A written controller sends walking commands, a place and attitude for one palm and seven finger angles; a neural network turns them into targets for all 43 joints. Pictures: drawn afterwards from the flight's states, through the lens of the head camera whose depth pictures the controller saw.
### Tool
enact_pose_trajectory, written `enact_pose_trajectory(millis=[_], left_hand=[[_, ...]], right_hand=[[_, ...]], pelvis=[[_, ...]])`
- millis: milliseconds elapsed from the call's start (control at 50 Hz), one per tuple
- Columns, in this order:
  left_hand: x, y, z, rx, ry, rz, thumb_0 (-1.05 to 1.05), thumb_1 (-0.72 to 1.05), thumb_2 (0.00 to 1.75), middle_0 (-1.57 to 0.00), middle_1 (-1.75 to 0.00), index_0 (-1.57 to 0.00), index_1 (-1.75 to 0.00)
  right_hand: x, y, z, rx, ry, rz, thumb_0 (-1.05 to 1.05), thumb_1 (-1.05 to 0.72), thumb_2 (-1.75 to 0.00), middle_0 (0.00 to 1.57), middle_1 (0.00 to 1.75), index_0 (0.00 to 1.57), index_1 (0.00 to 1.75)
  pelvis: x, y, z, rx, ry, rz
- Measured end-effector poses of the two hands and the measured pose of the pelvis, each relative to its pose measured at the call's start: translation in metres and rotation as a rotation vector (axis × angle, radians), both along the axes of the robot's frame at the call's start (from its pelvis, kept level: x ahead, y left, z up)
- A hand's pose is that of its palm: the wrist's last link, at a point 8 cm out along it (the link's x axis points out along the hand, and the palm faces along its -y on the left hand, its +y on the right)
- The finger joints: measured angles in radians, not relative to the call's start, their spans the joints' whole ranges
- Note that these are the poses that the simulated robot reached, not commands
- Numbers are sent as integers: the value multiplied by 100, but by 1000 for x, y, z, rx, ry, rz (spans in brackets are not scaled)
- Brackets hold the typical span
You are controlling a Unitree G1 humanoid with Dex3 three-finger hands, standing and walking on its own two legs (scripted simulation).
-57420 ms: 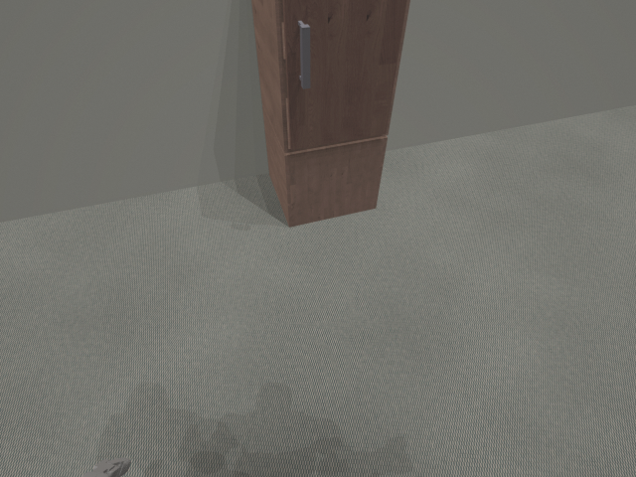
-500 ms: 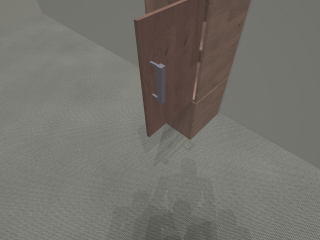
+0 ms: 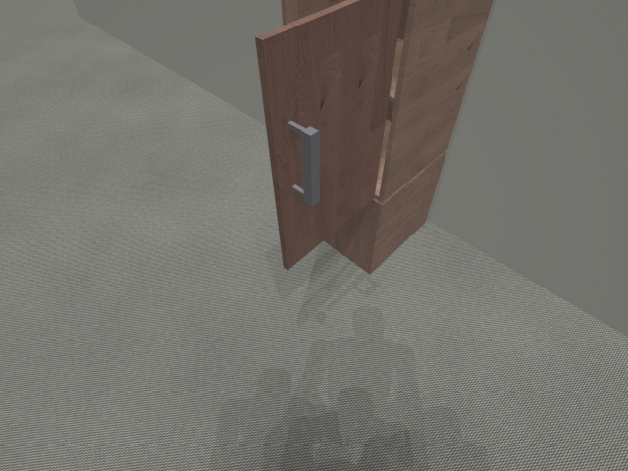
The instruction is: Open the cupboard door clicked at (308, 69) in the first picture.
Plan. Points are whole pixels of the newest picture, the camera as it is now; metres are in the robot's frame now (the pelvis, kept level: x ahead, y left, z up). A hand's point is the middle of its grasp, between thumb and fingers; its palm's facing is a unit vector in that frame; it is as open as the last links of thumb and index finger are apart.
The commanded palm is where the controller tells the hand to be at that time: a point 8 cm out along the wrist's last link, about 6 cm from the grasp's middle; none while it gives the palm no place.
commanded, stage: look to check the result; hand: left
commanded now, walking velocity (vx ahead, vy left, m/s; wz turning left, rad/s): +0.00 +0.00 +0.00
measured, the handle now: (303, 164) +0.67 +0.06 -0.01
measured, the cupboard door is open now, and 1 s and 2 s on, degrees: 91 91 91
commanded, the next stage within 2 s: stand and wait in 0.40 s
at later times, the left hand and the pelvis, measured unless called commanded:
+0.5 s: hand out of the picture +0.01 +0.16 -0.17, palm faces +0.05 -0.98 -0.21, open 7.4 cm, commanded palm none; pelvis +0.01 -0.01 +0.00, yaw +0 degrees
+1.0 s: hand out of the picture +0.02 +0.17 -0.17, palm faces +0.04 -0.97 -0.23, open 7.4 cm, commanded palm none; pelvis +0.02 -0.02 +0.00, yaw +0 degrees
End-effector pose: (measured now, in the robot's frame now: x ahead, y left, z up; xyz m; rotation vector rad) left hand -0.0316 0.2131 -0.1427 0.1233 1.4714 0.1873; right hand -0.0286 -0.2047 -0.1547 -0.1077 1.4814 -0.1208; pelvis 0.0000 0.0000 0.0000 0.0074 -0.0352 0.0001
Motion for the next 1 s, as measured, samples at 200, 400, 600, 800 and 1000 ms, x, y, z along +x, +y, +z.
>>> enact_pose_trajectory(millis=[200, 400, 600, 800, 1000], left_hand=[[11, -2, 1, 12, -15, -2, 0, 91, 90, -20, -30, -20, -29], [28, -5, 1, 14, -45, -10, 0, 91, 90, -20, -30, -20, -29], [41, -2, 2, 26, -63, -16, 0, 91, 90, -20, -30, -20, -29], [45, 1, 3, 36, -59, -22, 0, 91, 90, -20, -30, -20, -29], [48, 2, 3, 35, -58, -22, 0, 91, 90, -20, -30, -20, -29]], right_hand=[[16, -10, 0, -7, -17, 11, 0, -91, -90, 20, 30, 20, 30], [31, -23, 1, -29, -37, 20, 0, -91, -90, 20, 30, 20, 30], [40, -32, 2, -42, -48, 25, 0, -91, -90, 20, 30, 20, 30], [43, -35, 3, -45, -44, 28, 0, -91, -90, 20, 30, 20, 30], [46, -36, 4, -51, -42, 27, 0, -91, -90, 20, 30, 20, 30]], pelvis=[[6, -6, 0, 1, 0, 3], [11, -11, 0, 2, 0, 5], [16, -15, 0, 3, 0, 5], [18, -16, 1, 3, 2, 4], [22, -15, 1, 3, 2, 3]])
